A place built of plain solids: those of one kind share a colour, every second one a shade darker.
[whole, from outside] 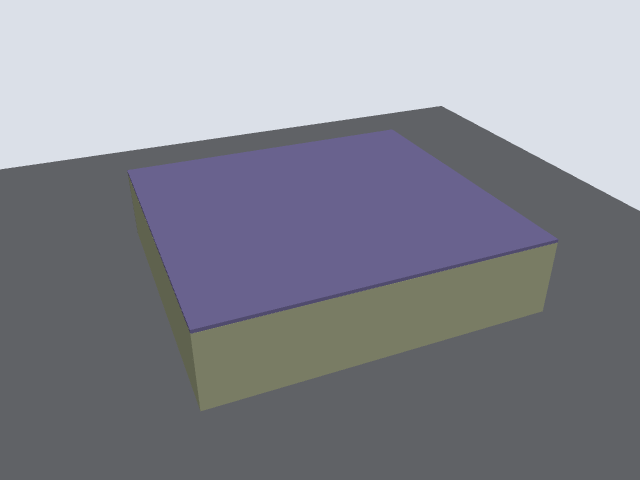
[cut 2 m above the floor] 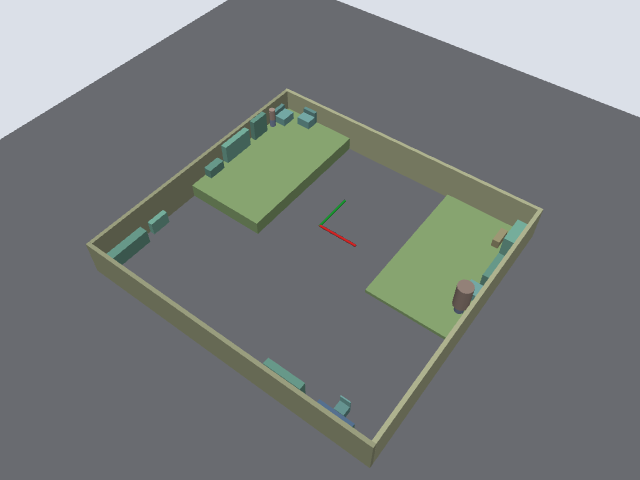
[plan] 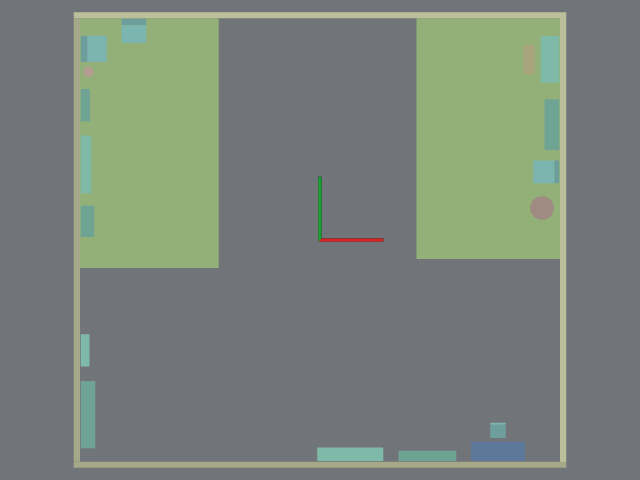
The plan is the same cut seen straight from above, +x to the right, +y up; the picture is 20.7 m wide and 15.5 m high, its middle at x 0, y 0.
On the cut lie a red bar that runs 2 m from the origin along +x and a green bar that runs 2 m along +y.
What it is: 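A loft; one open main floor with 3 platforms, their free sides bare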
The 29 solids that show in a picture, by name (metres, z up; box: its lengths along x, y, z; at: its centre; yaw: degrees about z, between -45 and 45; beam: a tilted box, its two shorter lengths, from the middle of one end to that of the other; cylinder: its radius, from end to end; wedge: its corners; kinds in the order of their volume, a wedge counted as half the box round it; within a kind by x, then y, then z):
{
 "wall_1": {"box": [0.2, 14.32, 3.69], "at": [-7.85, 0.0, 1.79]},
 "wall_2": {"box": [15.9, 0.2, 3.69], "at": [0.0, -7.26, 1.79]},
 "wall_3": {"box": [15.9, 0.2, 3.69], "at": [0.0, 7.26, 1.79]},
 "wall_4": {"box": [0.2, 14.32, 3.69], "at": [7.85, 0.0, 1.79]},
 "floor_1": {"box": [4.48, 8.06, 0.83], "at": [-5.51, 3.13, 0.36]},
 "floor_2": {"box": [4.64, 7.78, 0.24], "at": [5.43, 3.27, 0.07]},
 "roof_1": {"box": [15.9, 14.72, 0.16], "at": [0.0, 0.0, 3.72]},
 "case_1": {"box": [0.29, 1.05, 0.79], "at": [-7.59, -3.56, 0.34]},
 "case_2": {"box": [0.3, 1.05, 2.0], "at": [-7.58, 4.35, 1.78]},
 "case_3": {"box": [0.34, 1.87, 1.09], "at": [-7.56, 2.44, 1.32]},
 "case_4": {"box": [0.44, 1.01, 0.52], "at": [-7.51, 0.6, 1.04]},
 "case_5": {"box": [0.48, 2.17, 0.88], "at": [-7.49, -5.64, 0.39]},
 "case_6": {"box": [2.13, 0.44, 0.74], "at": [0.97, -6.92, 0.32]},
 "case_7": {"box": [1.86, 0.33, 2.1], "at": [3.47, -6.97, 1.0]},
 "case_8": {"box": [0.6, 1.51, 1.22], "at": [7.43, 5.83, 0.8]},
 "case_9": {"box": [0.48, 1.64, 0.74], "at": [7.49, 3.72, 0.56]},
 "chair_1": {"box": [0.22, 0.85, 0.72], "at": [-7.62, 6.17, 1.14]},
 "chair_2": {"box": [0.63, 0.85, 0.47], "at": [-7.2, 6.17, 1.01]},
 "chair_3": {"box": [0.8, 0.58, 0.5], "at": [-6.01, 6.65, 1.03]},
 "chair_4": {"box": [0.8, 0.2, 0.76], "at": [-6.01, 7.04, 1.16]},
 "chair_5": {"box": [0.5, 0.44, 0.51], "at": [5.75, -6.18, 0.2]},
 "chair_6": {"box": [0.5, 0.06, 0.89], "at": [5.75, -5.93, 0.4]},
 "chair_7": {"box": [0.67, 0.74, 0.46], "at": [7.22, 2.2, 0.43]},
 "chair_8": {"box": [0.17, 0.74, 0.71], "at": [7.65, 2.2, 0.55]},
 "bush_1": {"cylinder": 0.17, "from": [-7.48, 5.43, 1.25], "to": [-7.48, 5.43, 1.89]},
 "bush_2": {"cylinder": 0.38, "from": [7.17, 1.03, 0.68], "to": [7.17, 1.03, 2.04]},
 "bench_1": {"box": [0.36, 0.95, 0.48], "at": [6.75, 5.83, 0.43]},
 "table_1": {"box": [1.75, 0.62, 0.04], "at": [5.75, -6.83, 0.72]},
 "pot_1": {"cylinder": 0.17, "from": [-7.48, 5.43, 0.78], "to": [-7.48, 5.43, 1.25]}
}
